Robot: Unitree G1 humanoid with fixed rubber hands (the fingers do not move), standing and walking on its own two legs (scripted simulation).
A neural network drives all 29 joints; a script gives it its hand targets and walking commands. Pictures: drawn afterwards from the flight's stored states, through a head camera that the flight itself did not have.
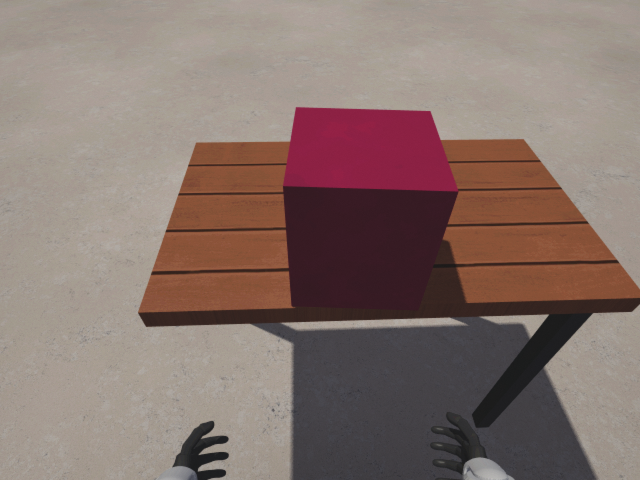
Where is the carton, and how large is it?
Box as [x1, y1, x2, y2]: [283, 107, 458, 309]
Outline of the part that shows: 296,107 283,183 291,305 418,309 458,191 430,111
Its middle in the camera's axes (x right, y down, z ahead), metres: +0.06 -0.04 +0.62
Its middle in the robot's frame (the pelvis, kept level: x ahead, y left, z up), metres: +0.49 -0.04 +0.07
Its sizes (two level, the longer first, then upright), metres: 0.210 0.200 0.250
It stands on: a table, 0.72 m high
